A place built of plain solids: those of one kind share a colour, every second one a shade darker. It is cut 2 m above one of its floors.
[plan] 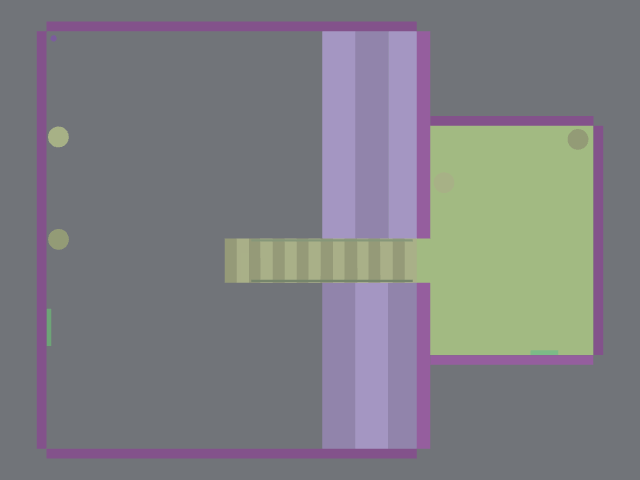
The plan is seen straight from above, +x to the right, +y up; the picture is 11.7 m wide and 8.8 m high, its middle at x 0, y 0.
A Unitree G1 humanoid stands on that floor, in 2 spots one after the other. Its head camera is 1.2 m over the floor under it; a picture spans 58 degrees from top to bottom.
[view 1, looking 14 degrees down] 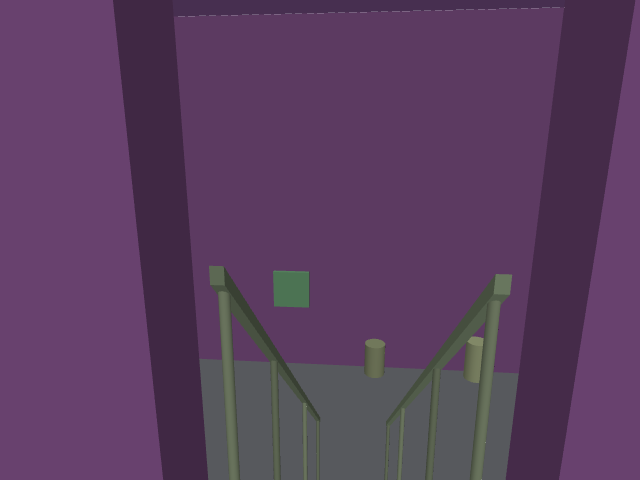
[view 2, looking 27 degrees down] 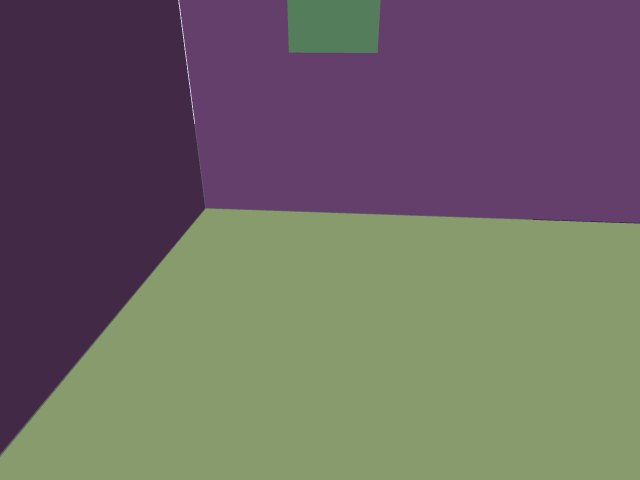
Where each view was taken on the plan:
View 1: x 2.77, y -0.38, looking -175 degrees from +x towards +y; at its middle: wall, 8.06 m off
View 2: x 3.95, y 0.66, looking -85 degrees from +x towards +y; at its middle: floor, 2.64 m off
